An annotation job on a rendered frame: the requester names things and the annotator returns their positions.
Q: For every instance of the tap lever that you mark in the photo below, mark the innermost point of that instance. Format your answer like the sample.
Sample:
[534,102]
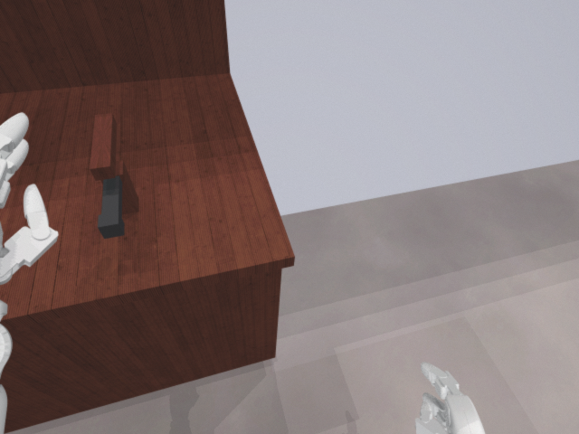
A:
[110,221]

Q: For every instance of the counter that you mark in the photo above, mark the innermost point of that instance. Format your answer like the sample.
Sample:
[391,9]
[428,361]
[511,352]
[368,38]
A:
[141,89]

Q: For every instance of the robot left hand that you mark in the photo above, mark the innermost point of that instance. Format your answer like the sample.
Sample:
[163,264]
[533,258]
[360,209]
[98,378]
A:
[27,245]

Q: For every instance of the robot right hand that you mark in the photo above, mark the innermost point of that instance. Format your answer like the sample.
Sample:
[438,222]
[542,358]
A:
[457,416]

